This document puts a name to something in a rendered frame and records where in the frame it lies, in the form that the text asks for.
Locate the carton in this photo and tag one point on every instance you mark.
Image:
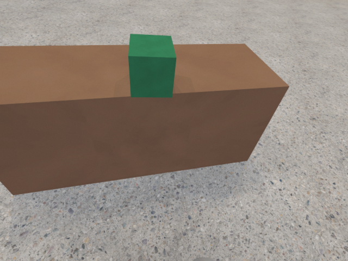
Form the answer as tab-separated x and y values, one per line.
152	63

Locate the pedestal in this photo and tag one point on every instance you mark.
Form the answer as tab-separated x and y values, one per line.
67	117

